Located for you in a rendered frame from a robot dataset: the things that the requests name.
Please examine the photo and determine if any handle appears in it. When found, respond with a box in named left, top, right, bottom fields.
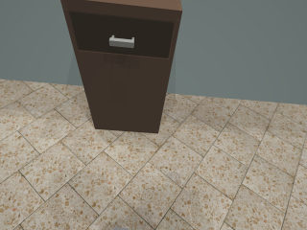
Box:
left=109, top=35, right=134, bottom=48

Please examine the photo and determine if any drawer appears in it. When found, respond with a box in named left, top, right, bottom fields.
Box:
left=69, top=11, right=175, bottom=58

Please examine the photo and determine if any cabinet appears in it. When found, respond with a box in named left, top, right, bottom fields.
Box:
left=60, top=0, right=182, bottom=134

